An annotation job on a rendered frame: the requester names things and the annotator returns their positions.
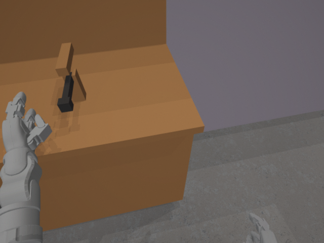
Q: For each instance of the left robot hand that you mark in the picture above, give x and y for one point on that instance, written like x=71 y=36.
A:
x=18 y=132

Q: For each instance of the tap lever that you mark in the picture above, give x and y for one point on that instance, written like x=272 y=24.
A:
x=65 y=103

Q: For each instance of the right robot hand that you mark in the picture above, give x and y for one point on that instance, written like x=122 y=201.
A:
x=266 y=236

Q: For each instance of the robot left forearm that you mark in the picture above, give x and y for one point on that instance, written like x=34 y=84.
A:
x=20 y=197

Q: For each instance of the counter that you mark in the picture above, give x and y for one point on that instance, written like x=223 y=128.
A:
x=126 y=145

